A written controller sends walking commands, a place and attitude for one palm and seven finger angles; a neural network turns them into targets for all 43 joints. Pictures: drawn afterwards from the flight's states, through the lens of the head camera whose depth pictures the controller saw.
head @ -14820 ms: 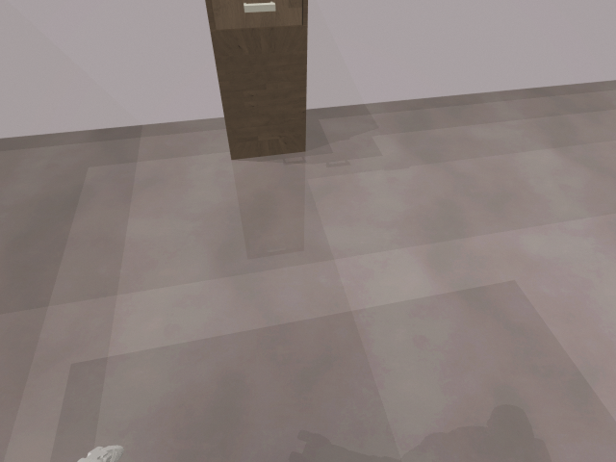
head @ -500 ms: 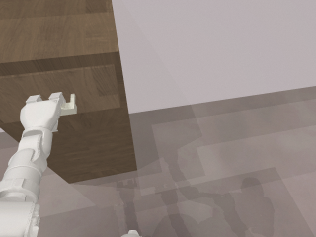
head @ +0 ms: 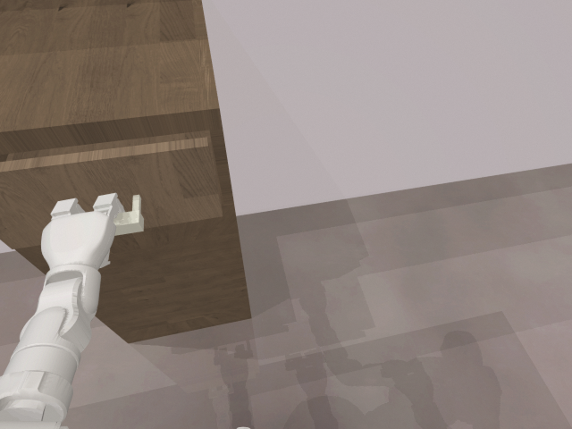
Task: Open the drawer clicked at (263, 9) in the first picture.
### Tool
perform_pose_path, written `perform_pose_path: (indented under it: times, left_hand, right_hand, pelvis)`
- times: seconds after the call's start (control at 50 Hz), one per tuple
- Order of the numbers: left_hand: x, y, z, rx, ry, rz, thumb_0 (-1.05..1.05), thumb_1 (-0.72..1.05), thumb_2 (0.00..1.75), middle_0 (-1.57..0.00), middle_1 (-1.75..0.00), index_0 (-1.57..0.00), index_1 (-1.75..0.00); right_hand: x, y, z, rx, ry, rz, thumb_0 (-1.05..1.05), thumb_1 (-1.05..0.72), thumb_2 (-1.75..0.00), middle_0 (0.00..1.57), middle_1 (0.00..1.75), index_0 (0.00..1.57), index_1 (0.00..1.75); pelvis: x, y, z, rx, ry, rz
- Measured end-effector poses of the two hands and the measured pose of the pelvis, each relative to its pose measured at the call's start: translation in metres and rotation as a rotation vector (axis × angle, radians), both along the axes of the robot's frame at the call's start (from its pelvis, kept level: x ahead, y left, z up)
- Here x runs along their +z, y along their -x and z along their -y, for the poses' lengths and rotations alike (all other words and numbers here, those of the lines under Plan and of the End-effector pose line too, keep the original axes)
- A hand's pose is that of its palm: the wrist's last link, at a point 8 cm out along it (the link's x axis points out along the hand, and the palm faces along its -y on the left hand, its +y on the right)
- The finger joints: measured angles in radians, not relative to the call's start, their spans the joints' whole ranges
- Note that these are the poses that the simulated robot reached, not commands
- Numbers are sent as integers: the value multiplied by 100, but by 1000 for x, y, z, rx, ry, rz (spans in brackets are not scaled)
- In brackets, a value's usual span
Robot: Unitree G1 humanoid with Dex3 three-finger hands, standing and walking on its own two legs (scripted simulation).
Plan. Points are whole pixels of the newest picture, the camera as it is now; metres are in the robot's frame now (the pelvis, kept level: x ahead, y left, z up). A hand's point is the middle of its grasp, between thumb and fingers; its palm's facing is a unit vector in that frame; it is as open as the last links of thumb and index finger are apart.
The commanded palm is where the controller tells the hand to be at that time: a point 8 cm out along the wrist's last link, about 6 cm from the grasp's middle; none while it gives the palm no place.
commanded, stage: pull the drawer open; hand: left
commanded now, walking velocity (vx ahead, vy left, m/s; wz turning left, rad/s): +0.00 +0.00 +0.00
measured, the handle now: (100, 216) +0.43 +0.30 +0.02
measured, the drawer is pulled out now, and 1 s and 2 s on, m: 0.03 0.15 0.27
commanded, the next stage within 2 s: none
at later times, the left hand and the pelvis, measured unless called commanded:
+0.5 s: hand (95, 290) +0.31 +0.28 +0.00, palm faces -0.02 -0.05 -1.00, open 5.9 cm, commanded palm +0.27 +0.27 +0.05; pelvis -0.01 -0.01 +0.00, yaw +2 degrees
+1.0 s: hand (92, 330) +0.26 +0.27 +0.00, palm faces +0.00 -0.06 -1.00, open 5.9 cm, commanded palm +0.22 +0.26 +0.05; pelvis +0.00 -0.02 +0.00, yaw +2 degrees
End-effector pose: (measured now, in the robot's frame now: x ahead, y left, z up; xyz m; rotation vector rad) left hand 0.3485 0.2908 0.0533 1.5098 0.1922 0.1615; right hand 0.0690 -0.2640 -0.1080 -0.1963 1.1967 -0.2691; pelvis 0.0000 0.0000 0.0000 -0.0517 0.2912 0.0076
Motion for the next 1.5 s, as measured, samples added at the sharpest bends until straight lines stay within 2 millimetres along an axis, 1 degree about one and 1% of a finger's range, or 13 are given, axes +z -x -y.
perform_pose_path:
  times: [0.22,0.36,0.44,0.52,0.66,0.74,0.9,1.08,1.2,1.36,1.5]
  left_hand:
    - [-1,36,8,7,-1,13,0,69,81,-28,-135,-36,-131]
    - [0,48,12,19,-9,4,0,68,81,-29,-135,-37,-132]
    - [0,53,13,23,-8,-6,0,68,80,-30,-135,-37,-132]
    - [1,59,15,24,-4,-10,1,69,79,-29,-135,-37,-132]
    - [0,74,18,25,2,-1,1,69,80,-28,-135,-37,-131]
    - [0,84,20,26,3,4,1,69,80,-28,-135,-37,-131]
    - [-1,104,25,38,3,14,1,69,81,-27,-135,-38,-132]
    - [0,121,30,53,8,6,2,68,80,-28,-135,-38,-132]
    - [0,139,34,55,18,5,2,69,79,-27,-135,-39,-131]
    - [0,163,39,56,17,16,2,68,80,-27,-135,-39,-132]
    - [0,178,43,69,11,18,2,68,81,-28,-135,-40,-133]
  right_hand:
    - [6,-40,-6,75,-6,108,1,-91,-90,20,30,20,30]
    - [9,-59,-10,119,-10,157,1,-91,-90,20,30,20,30]
    - [10,-64,-10,123,-15,175,1,-91,-90,20,30,21,30]
    - [11,-64,-8,117,-20,185,1,-91,-90,20,30,21,30]
    - [9,-62,-1,115,-17,177,1,-91,-90,20,30,21,30]
    - [9,-64,2,112,-16,180,1,-91,-90,20,30,20,30]
    - [11,-81,1,139,-21,218,1,-91,-90,20,30,20,30]
    - [18,-106,-8,176,-46,285,1,-91,-90,20,30,20,30]
    - [23,-119,-14,200,-59,327,1,-91,-90,20,30,20,30]
    - [23,-129,-18,239,-62,341,1,-91,-90,20,30,20,30]
    - [22,-132,-22,256,-76,354,2,-91,-90,20,30,20,30]
  pelvis:
    - [2,2,2,20,-5,37]
    - [2,6,6,33,-11,54]
    - [3,7,9,32,-14,61]
    - [4,6,12,26,-17,65]
    - [4,3,15,23,-21,69]
    - [4,1,16,20,-23,71]
    - [3,-1,18,26,-26,81]
    - [4,-3,20,26,-31,93]
    - [3,-5,21,24,-32,99]
    - [1,-3,22,30,-33,106]
    - [-1,1,24,35,-35,115]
